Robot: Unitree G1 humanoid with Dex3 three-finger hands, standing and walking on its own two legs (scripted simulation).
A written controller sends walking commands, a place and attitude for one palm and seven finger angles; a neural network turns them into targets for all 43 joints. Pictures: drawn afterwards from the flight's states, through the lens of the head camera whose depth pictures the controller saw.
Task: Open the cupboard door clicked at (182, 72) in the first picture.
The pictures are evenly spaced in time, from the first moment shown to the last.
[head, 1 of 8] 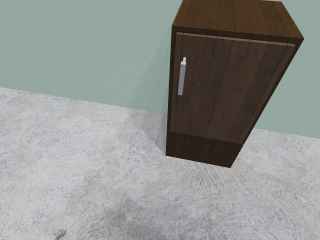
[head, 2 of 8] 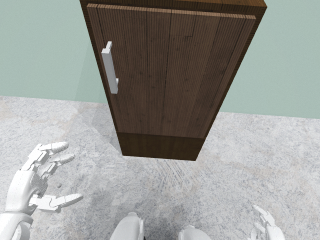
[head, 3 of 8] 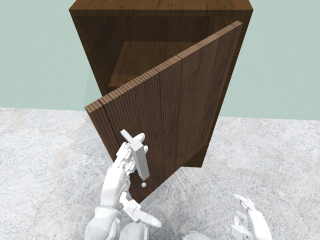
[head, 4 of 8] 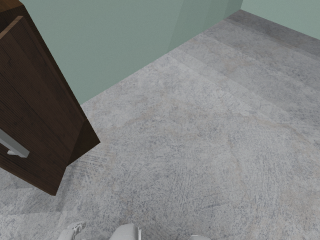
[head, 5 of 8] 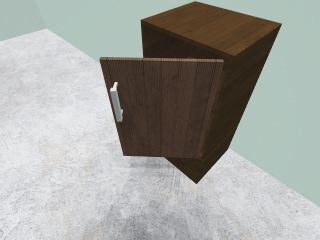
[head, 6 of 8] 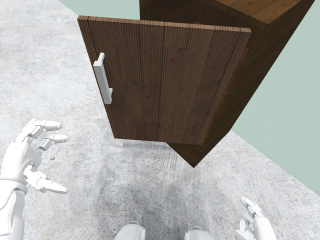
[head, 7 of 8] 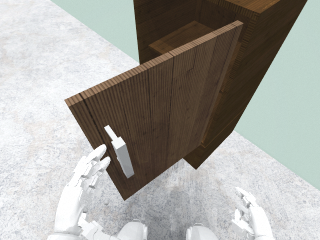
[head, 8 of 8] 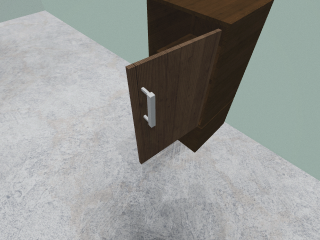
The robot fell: no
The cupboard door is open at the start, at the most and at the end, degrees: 0 84 82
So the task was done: yes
